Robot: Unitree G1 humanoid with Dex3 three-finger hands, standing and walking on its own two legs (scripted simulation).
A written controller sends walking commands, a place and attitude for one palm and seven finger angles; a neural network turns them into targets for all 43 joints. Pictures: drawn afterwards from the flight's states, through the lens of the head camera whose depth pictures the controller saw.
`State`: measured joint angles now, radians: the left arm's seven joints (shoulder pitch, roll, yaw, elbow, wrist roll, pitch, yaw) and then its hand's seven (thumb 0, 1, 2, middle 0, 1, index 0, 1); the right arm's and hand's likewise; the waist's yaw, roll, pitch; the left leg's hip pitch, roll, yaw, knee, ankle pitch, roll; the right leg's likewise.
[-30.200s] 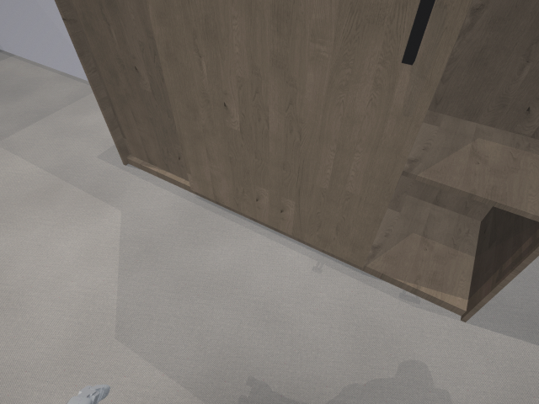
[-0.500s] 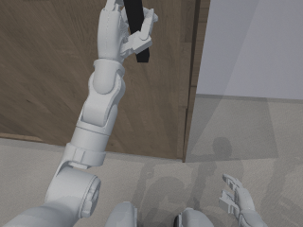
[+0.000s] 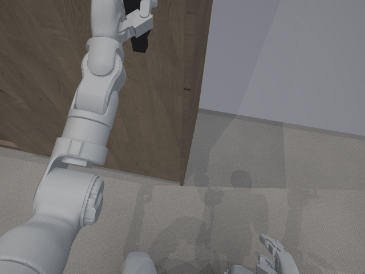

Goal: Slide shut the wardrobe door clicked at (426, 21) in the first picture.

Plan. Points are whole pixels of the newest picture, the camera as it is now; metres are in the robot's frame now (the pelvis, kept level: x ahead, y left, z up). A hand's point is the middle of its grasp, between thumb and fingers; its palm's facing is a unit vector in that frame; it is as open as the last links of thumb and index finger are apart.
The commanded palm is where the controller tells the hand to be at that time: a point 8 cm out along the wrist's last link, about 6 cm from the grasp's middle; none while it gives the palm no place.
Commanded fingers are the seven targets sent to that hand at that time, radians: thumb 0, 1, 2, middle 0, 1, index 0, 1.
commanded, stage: stop walking and hold the door there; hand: left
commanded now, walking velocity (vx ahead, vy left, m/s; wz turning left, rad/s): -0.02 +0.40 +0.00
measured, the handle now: out of the picture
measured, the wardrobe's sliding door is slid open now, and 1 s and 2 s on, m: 0.00 0.00 0.00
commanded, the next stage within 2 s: none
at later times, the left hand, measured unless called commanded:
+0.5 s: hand (147, 14) +0.46 +0.17 +0.26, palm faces +0.36 -0.92 -0.16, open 6.3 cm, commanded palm +0.42 +0.20 +0.24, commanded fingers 0.00 0.90 0.90 -0.45 -1.40 -0.45 -1.40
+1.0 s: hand (147, 14) +0.46 +0.17 +0.25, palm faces +0.37 -0.91 -0.16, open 6.3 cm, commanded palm +0.42 +0.21 +0.24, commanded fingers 0.00 0.90 0.90 -0.45 -1.40 -0.45 -1.40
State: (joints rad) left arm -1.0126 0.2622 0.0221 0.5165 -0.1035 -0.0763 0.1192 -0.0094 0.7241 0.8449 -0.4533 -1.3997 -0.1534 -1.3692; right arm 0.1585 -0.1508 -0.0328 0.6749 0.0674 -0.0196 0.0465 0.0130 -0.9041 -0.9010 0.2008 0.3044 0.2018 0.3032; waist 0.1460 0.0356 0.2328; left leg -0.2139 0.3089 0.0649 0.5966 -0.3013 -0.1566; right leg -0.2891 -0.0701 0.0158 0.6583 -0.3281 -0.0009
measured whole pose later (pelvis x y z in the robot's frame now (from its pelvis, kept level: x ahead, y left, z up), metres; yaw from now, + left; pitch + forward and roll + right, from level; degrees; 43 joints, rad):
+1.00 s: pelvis +0.04 -0.07 +0.02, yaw -5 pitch +0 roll -1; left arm -0.59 0.50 0.31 0.50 -0.06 -0.10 0.12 -0.06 0.66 0.82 -0.45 -1.40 -0.27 -1.36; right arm 0.20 -0.27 0.01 0.68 0.05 -0.03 -0.09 0.01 -0.90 -0.90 0.20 0.30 0.20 0.30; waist -0.02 0.01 -0.01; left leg -0.26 0.07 0.20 0.49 -0.23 0.04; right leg -0.19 0.00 -0.02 0.45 -0.25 0.01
